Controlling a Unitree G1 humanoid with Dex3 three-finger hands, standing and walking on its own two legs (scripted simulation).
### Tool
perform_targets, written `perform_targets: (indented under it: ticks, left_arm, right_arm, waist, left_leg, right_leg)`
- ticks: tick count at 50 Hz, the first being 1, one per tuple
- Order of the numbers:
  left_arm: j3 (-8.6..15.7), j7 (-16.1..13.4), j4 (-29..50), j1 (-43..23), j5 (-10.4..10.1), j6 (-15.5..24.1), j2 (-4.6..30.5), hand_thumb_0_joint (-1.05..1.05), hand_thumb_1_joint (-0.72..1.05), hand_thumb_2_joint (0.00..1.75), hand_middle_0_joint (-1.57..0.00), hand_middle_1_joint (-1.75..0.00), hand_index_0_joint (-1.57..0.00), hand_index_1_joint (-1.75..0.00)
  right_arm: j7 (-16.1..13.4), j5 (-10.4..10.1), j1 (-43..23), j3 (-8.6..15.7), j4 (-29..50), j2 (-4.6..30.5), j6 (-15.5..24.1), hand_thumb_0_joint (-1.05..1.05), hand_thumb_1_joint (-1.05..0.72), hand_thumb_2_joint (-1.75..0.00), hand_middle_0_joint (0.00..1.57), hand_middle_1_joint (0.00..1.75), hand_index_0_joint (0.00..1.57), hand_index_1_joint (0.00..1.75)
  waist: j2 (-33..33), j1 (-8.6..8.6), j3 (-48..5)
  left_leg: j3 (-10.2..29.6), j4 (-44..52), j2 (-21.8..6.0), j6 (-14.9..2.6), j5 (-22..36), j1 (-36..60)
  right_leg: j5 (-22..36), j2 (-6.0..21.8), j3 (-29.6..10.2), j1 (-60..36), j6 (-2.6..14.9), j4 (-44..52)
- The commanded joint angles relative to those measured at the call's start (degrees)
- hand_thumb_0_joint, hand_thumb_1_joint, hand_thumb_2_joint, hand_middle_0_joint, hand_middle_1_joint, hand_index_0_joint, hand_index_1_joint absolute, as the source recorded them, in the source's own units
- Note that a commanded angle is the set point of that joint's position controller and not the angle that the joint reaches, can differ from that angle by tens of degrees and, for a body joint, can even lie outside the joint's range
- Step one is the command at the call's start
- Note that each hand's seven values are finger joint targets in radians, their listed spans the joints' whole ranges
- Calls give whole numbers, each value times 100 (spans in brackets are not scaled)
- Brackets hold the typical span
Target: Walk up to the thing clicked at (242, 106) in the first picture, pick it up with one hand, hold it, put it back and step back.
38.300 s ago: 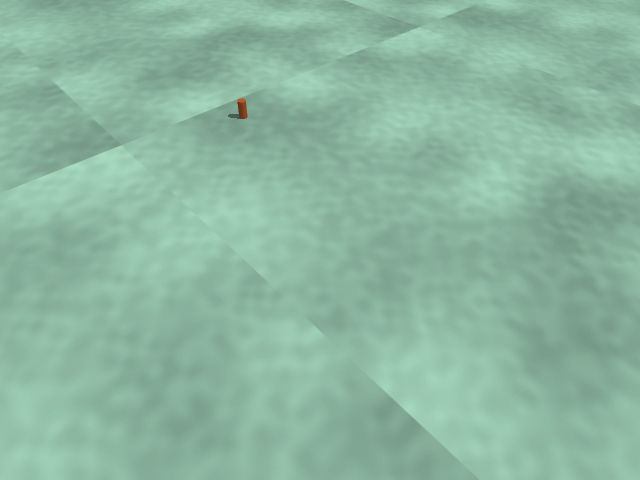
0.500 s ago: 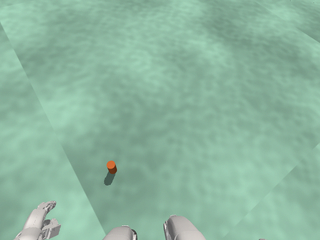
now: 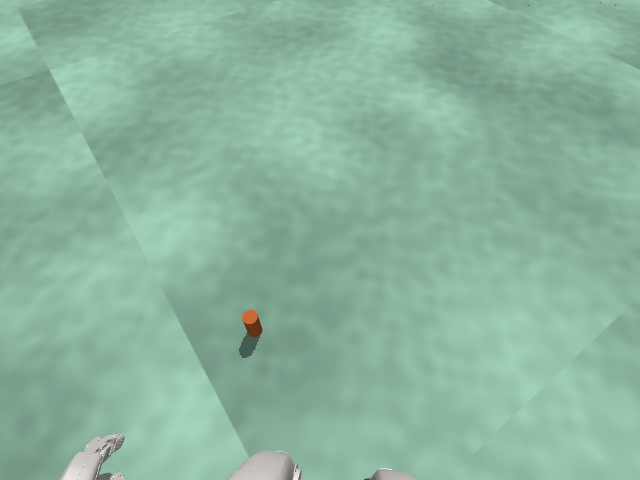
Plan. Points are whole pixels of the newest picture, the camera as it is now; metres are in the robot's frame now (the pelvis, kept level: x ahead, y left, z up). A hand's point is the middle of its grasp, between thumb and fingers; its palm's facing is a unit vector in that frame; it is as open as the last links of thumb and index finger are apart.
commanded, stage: step back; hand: left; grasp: from above
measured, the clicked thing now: (252, 323) +0.61 +0.25 -0.71
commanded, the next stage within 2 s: none
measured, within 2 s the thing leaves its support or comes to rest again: neither
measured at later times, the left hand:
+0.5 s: hand out of the picture -0.07 +0.28 -0.16, palm faces -0.04 -0.92 -0.39, open 7.4 cm
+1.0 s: hand out of the picture -0.21 +0.26 -0.15, palm faces +0.02 -0.93 -0.37, open 7.4 cm
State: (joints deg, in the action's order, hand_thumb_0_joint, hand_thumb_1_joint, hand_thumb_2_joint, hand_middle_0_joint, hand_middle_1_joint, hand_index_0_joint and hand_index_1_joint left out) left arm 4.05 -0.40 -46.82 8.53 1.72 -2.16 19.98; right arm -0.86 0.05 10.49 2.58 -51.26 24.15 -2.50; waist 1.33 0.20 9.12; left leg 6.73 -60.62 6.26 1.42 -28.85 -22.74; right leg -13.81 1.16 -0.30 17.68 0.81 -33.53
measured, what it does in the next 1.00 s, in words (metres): walks backwards: left foot, then right foot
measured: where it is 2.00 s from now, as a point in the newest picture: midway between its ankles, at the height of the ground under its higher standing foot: outside the picture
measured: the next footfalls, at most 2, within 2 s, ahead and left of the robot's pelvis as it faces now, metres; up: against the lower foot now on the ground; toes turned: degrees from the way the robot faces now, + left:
left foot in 0.12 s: -0.02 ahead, +0.12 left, +0.00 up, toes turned +0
right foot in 0.50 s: -0.16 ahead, -0.14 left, +0.00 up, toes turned -1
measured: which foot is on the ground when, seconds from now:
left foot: up 0.00-0.10, down 0.12-0.54, up 0.56-0.80, down 0.82-1.00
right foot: down 0.00-0.12, up 0.14-0.48, down 0.50-0.84, up 0.86-1.00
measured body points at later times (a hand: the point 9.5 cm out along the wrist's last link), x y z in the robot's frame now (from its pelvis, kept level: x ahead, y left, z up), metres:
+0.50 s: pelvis -0.16 +0.00 -0.01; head -0.11 +0.01 +0.43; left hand -0.07 +0.32 -0.13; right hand -0.03 -0.31 -0.11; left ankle -0.06 +0.12 -0.73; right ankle -0.20 -0.13 -0.73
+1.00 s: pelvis -0.34 -0.01 +0.00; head -0.28 +0.01 +0.44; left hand -0.21 +0.31 -0.12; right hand -0.25 -0.32 -0.11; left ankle -0.29 +0.11 -0.73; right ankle -0.35 -0.15 -0.65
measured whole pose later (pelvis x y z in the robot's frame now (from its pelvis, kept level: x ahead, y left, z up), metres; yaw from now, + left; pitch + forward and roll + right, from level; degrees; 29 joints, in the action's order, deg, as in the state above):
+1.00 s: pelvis -0.34 -0.01 +0.00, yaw +1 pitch -3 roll -1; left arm 4.4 -0.6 -46.0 6.5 0.2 -4.2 23.1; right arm -0.6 2.3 10.4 1.7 -50.7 20.4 -1.4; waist -1.8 -0.6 9.7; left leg 1.4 -34.7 -0.3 -1.1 -14.1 -18.0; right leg -29.8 -5.2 -7.3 26.9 0.2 -67.4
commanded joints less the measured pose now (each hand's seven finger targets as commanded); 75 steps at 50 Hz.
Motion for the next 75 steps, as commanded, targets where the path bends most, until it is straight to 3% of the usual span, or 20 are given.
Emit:
perform_targets:
  ticks: [1, 5, 6, 8, 11, 23, 25, 28, 31, 37, 40, 43, 46, 56, 58, 60, 63, 69, 73, 75]
  left_arm:
    - [394, -150, 582, 49, 20, 105, 1479, 0, 90, 90, -20, -30, -20, -30]
    - [293, -73, 719, -77, -92, -26, 1395, 0, 90, 90, -20, -30, -20, -30]
    - [241, -58, 754, 16, -124, -32, 1152, 0, 90, 90, -20, -30, -20, -30]
    - [397, -207, 691, -603, -36, -38, 1437, 0, 90, 90, -20, -30, -20, -30]
    - [389, -171, 396, 134, -181, -33, 1332, 0, 90, 90, -20, -30, -20, -30]
    - [368, -15, 68, 911, -63, 71, 1156, 0, 90, 90, -20, -30, -20, -30]
    - [441, -3, -36, 1127, 51, 119, 1408, 0, 90, 90, -20, -30, -20, -30]
    - [588, -23, 482, 99, 64, 143, 2232, 0, 90, 90, -20, -30, -20, -30]
    - [467, -99, 576, -550, 80, 141, 1646, 0, 90, 90, -20, -30, -20, -30]
    - [409, -165, 624, 3, 84, 53, 1568, 0, 90, 90, -20, -30, -20, -30]
    - [292, -107, 699, -57, -50, -80, 1397, 0, 90, 90, -20, -30, -20, -30]
    - [364, -186, 733, -491, -46, -104, 1445, 0, 90, 90, -20, -30, -20, -30]
    - [356, -139, 411, 44, -165, -137, 1358, 0, 90, 90, -20, -30, -20, -30]
    - [317, 8, -96, 828, -43, 60, 1140, 0, 90, 90, -20, -30, -20, -30]
    - [493, -4, -175, 837, 131, 131, 1691, 0, 90, 90, -20, -30, -20, -30]
    - [629, -34, 214, 27, 113, 132, 2471, 0, 90, 90, -20, -30, -20, -30]
    - [442, -73, 228, -528, 118, 247, 1659, 0, 90, 90, -20, -30, -20, -30]
    - [497, 5, -12, 248, 141, 349, 1791, 0, 90, 90, -20, -30, -20, -30]
    - [328, 59, -49, 132, 71, 239, 1642, 0, 90, 90, -20, -30, -20, -30]
    - [154, 98, -56, 41, -33, 262, 1136, 0, 90, 90, -20, -30, -20, -30]
  right_arm:
    - [-69, 52, 33, 241, 471, 825, 144, 0, -90, -90, 20, 30, 20, 30]
    - [-26, 182, 557, 399, 269, 1031, 243, 0, -90, -90, 20, 30, 20, 30]
    - [-9, 273, 463, 518, 368, 1568, 257, 0, -90, -90, 20, 30, 20, 30]
    - [4, 216, -47, 565, 494, 1876, 261, 0, -90, -90, 20, 30, 20, 30]
    - [-85, 203, -595, 350, 633, 1247, 279, 0, -90, -90, 20, 30, 20, 30]
    - [-66, 133, -422, 469, 832, 1415, 112, 0, -90, -90, 20, 30, 20, 30]
    - [-39, 56, -412, 399, 851, 1194, 72, 0, -90, -90, 20, 30, 20, 30]
    - [-122, 54, -614, 424, 887, 1095, 34, 0, -90, -90, 20, 30, 20, 30]
    - [-98, -19, -7, 350, 612, 926, 100, 0, -90, -90, 20, 30, 20, 30]
    - [-79, 106, 3, 295, 648, 783, 168, 0, -90, -90, 20, 30, 20, 30]
    - [-94, 172, 534, 375, 359, 857, 253, 0, -90, -90, 20, 30, 20, 30]
    - [-53, 221, 54, 620, 574, 1991, 272, 0, -90, -90, 20, 30, 20, 30]
    - [-154, 214, -475, 384, 613, 1329, 293, 0, -90, -90, 20, 30, 20, 30]
    - [-61, 175, -354, 414, 677, 1461, 65, 0, -90, -90, 20, 30, 20, 30]
    - [-34, 136, -157, 244, 727, 822, 40, 0, -90, -90, 20, 30, 20, 30]
    - [-166, 124, -604, 396, 792, 1080, 35, 0, -90, -90, 20, 30, 20, 30]
    - [-86, 63, -2, 317, 400, 962, 122, 0, -90, -90, 20, 30, 20, 30]
    - [55, 218, -198, 310, 292, 944, 257, 0, -90, -90, 20, 30, 20, 30]
    - [99, 193, 361, 378, -134, 844, 395, 0, -90, -90, 20, 30, 20, 30]
    - [78, 246, 453, 488, -139, 1332, 461, 0, -90, -90, 20, 30, 20, 30]
  waist:
    - [-1157, 230, -1178]
    - [-516, -89, -1311]
    - [819, -54, -1278]
    - [883, -322, -796]
    - [566, 184, -829]
    - [1040, 73, -1441]
    - [462, 140, -1357]
    - [-1472, 191, -481]
    - [-964, -181, -594]
    - [-1320, 192, -1031]
    - [-776, 7, -1348]
    - [1030, -270, -1022]
    - [410, 215, -943]
    - [1097, 205, -1543]
    - [-539, 110, -1101]
    - [-1476, 356, -372]
    - [-714, -140, -514]
    - [-1122, 424, -552]
    - [-845, 37, -667]
    - [611, -102, -744]
  left_leg:
    - [-296, 1619, -402, -65, -138, -129]
    - [-21, 3879, -839, -345, 1893, 1360]
    - [1826, 4102, -2200, -831, 2514, 1687]
    - [2279, 4240, -2867, -1805, 3282, 236]
    - [817, 3690, -2129, -1410, 4034, 878]
    - [512, 3138, -1966, -1223, 2951, 1121]
    - [305, 2735, -1552, -656, 1826, 44]
    - [374, -594, -230, -60, -424, -371]
    - [160, -846, 54, -100, 235, -246]
    - [-451, 1846, -444, -107, -56, -129]
    - [-422, 3997, -608, -239, 2023, 1089]
    - [2610, 4194, -3031, -1950, 3412, 315]
    - [871, 3591, -2182, -1482, 4009, 658]
    - [423, 3095, -1887, -1126, 2399, 1017]
    - [-130, 1773, -816, -414, 345, -1078]
    - [479, -204, -396, -54, -485, -582]
    - [244, -470, -118, -112, 514, -614]
    - [-235, 1560, -530, 5, -29, -505]
    - [-735, 3803, -347, -282, 784, 1551]
    - [1855, 4510, -1696, -869, -1142, 1982]
  right_leg:
    - [2387, 1355, -1290, -1517, 1163, 546]
    - [1173, 766, -813, -254, 461, -349]
    - [-520, -89, -366, 872, 119, -1388]
    - [-2344, -668, -1144, 700, 31, -3340]
    - [-1562, -707, -1096, 1084, 54, -4100]
    - [-579, -238, 18, -544, -2, 274]
    - [-389, 118, -636, -1119, 274, 809]
    - [-525, 2319, -3128, 1072, 1705, 1861]
    - [994, 1205, -1216, 562, 1059, 1015]
    - [2180, 1275, -1157, -1120, 995, 302]
    - [1778, 925, -870, -708, 555, -651]
    - [-2390, -455, -952, 619, 4, -3318]
    - [-1633, -563, -1102, 870, 53, -4111]
    - [-645, -268, 138, -733, 72, 783]
    - [-1305, 769, -1834, -1372, 429, 1393]
    - [-2248, 2479, -3563, 1262, 1652, 2219]
    - [-697, 1158, -1424, 375, 907, 1282]
    - [-2776, 1363, -1841, -629, 994, 1542]
    - [-1973, 1006, -1027, 286, 688, 1016]
    - [-1866, 164, -219, 1533, 19, -231]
